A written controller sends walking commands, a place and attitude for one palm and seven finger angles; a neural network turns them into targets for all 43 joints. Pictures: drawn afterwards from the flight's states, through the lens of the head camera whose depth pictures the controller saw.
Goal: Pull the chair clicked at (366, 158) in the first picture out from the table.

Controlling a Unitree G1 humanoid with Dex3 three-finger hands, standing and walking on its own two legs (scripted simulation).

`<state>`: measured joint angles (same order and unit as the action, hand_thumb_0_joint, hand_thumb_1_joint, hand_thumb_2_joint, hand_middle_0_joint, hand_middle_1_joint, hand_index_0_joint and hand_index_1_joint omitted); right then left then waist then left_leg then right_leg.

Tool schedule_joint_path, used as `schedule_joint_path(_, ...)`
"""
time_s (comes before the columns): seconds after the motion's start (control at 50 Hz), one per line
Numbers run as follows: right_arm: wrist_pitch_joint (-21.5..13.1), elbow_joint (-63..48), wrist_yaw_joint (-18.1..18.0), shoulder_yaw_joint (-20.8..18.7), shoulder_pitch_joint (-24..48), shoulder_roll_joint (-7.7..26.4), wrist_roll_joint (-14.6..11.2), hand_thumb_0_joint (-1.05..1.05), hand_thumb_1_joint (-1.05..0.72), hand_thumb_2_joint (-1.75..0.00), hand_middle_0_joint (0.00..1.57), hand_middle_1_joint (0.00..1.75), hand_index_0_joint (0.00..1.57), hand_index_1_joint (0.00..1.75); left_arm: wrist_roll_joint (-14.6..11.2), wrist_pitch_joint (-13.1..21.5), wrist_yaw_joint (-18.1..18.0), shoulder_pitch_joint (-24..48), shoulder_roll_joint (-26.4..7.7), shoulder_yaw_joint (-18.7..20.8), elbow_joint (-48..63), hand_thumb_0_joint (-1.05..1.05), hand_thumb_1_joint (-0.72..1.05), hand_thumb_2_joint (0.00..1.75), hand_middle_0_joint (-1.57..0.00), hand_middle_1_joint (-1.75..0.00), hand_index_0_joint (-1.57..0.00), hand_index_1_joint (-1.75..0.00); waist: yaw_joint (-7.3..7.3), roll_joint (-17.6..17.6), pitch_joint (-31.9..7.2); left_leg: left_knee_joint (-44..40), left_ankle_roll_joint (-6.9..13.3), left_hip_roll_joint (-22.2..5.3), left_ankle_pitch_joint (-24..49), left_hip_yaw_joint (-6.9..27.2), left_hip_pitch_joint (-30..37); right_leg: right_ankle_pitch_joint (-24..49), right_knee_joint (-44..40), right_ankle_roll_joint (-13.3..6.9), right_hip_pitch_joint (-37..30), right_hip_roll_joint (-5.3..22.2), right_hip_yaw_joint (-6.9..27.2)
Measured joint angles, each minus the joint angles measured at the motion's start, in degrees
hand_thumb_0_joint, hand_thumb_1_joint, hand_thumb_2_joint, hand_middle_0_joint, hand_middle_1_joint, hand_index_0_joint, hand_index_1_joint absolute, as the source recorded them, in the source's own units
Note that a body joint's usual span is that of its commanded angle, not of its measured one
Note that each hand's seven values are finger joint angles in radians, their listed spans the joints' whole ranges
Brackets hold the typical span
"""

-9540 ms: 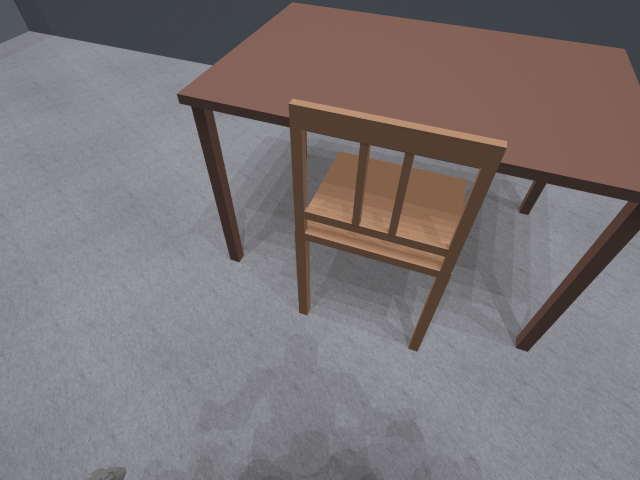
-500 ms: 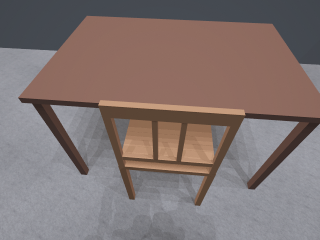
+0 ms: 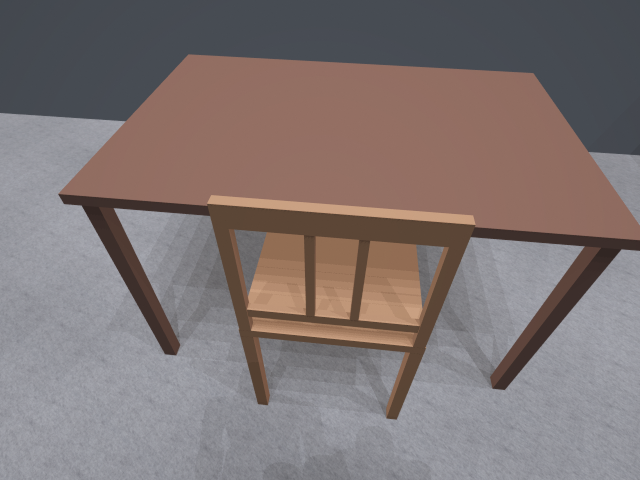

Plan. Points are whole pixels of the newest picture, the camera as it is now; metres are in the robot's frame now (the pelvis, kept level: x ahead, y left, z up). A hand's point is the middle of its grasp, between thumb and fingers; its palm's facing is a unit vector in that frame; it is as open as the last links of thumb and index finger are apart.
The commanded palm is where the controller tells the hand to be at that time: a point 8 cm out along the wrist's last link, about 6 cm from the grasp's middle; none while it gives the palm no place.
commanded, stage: come to a stop and stand still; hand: left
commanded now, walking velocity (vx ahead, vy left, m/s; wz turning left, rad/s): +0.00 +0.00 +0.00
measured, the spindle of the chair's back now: (310, 276) +0.51 +0.05 -0.12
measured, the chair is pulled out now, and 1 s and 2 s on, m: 0.00 0.00 0.00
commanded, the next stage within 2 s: look again from close up in 0.08 s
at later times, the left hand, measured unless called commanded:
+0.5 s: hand out of the picture -0.02 +0.14 -0.18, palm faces +0.04 -0.99 -0.14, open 7.3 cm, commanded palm none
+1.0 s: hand out of the picture -0.02 +0.15 -0.17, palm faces +0.05 -0.99 -0.15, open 7.3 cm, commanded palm none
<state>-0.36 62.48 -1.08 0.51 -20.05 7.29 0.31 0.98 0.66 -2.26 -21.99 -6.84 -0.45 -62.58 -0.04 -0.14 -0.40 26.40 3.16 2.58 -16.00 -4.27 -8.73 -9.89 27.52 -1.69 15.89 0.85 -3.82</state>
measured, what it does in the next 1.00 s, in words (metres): stands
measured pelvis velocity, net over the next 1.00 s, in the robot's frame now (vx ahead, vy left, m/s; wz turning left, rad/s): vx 0.01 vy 0.00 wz -0.01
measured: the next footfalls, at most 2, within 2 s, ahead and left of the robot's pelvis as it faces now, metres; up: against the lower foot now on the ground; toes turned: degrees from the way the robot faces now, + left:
none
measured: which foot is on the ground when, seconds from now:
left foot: down 0.00-1.00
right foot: down 0.00-1.00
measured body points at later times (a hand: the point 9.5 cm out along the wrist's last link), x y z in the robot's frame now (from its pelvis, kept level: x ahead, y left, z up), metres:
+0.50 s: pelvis +0.01 +0.00 +0.00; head +0.00 +0.00 +0.45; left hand -0.02 +0.20 -0.16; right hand -0.03 -0.20 -0.16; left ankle -0.02 +0.08 -0.74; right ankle +0.06 -0.10 -0.74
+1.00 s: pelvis +0.01 +0.00 +0.00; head +0.01 +0.00 +0.45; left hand -0.02 +0.20 -0.16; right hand -0.02 -0.20 -0.16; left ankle -0.02 +0.08 -0.74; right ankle +0.06 -0.10 -0.74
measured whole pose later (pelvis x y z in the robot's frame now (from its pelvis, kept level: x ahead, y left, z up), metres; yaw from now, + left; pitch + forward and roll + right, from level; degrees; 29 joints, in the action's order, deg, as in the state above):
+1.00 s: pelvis +0.01 +0.00 +0.00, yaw +0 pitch -2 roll +1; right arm -1.5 66.3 -1.9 0.9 -19.2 6.0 -0.1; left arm 0.6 1.3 -2.5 -20.8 -5.3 -0.7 -64.4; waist 0.3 -0.3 1.0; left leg 23.4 3.1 2.6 -15.7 -4.5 -5.9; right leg -10.0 25.6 -1.5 13.7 0.6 -3.4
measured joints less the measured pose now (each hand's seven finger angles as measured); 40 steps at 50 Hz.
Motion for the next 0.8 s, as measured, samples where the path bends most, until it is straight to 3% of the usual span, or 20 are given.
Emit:
schedule_joint_path(0.26, -0.54, 3.73, -0.37, 0.33, -2.1, -1.57, -0.28, 0.01, -0.91, -0.89, 0.2, 0.3, 0.2, 0.3, -0.34, 0.7, -0.2, 0.92, 1.3, -0.12, -1.1, 0.0, 0.91, 0.9, -0.2, -0.3, -0.2, -0.3, -0.34, -0.37, 0.92, -0.73, -0.17, -0.07, 0.33, 0.15, 0.43, 0.26, -0.64, -0.16, -0.42, -0.1, -0.12)
schedule_joint_path(0.8, -1.18, 3.35, -0.76, 0.34, 1.48, -1.4, -0.44, 0.01, -0.91, -0.89, 0.2, 0.3, 0.2, 0.3, -0.3, 0.71, -0.28, 1.36, 1.49, -0.26, -1.66, 0.0, 0.91, 0.9, -0.2, -0.3, -0.2, -0.3, 0.36, -0.15, 1.1, -2.69, 0.01, 0.02, 0.42, -0.25, 2.64, 0.1, -1.74, 0.16, -2.08, -0.21, 0.4)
